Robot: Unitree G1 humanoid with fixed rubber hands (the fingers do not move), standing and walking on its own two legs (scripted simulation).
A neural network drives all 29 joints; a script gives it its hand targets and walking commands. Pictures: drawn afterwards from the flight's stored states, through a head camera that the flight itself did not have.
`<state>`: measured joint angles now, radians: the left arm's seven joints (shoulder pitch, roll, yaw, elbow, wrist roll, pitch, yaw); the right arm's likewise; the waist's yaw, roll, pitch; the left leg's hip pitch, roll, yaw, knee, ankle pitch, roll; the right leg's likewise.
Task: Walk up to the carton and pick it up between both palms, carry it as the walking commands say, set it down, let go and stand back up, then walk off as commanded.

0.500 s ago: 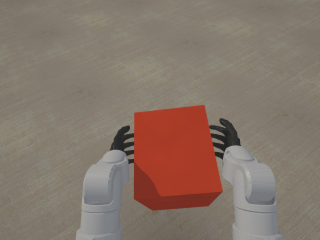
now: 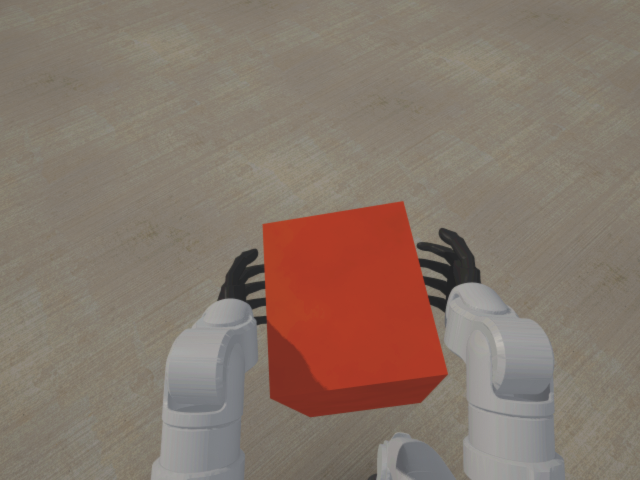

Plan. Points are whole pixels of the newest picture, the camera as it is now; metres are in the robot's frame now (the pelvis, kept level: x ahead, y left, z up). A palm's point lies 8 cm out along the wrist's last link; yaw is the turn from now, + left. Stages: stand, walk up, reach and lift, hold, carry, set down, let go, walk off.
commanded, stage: carry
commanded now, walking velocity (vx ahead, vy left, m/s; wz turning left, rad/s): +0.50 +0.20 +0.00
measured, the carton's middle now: (350, 323) +0.30 -0.01 -0.02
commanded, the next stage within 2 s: none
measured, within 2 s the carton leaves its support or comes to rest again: neither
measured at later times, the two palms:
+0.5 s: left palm (108, 122) +0.60 +0.36 +0.05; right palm (263, 82) +0.67 +0.12 +0.07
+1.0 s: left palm (73, 22) +0.91 +0.52 +0.04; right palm out of the picture +0.98 +0.29 +0.06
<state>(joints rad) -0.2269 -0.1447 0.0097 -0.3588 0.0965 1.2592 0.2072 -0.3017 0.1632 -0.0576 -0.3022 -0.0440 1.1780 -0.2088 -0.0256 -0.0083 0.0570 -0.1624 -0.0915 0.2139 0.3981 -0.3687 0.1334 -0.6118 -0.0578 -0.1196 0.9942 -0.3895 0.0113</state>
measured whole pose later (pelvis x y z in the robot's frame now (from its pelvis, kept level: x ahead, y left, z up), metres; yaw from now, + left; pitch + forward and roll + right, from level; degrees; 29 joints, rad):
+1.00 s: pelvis +0.65 +0.34 -0.01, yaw +10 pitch +4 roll -2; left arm -0.26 -0.15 -0.01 -0.31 0.10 1.27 0.25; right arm -0.33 0.17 -0.12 -0.23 -0.05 1.15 -0.17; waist 0.04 -0.03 0.06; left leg -0.49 0.04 0.00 0.68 -0.25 0.00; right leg -0.33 -0.11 -0.22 0.66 -0.39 0.03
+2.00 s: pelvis +1.14 +0.59 -0.02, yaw +6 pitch +4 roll -2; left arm -0.30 -0.16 -0.01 -0.18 0.13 1.22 0.20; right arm -0.27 0.15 -0.13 -0.24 -0.02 1.16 -0.23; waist -0.07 0.03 -0.04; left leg -0.39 -0.02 0.05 0.95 -0.56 -0.02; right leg -0.42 -0.01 -0.16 0.71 -0.35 -0.04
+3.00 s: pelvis +1.43 +0.64 -0.02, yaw +7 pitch +4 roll +0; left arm -0.19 -0.14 0.00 -0.05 0.13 0.93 0.15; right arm -0.19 0.14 -0.07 -0.01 -0.09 0.86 -0.16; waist 0.03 -0.06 -0.04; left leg -0.30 -0.03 0.09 0.79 -0.51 0.02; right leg -0.26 -0.04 -0.21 0.75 -0.54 -0.05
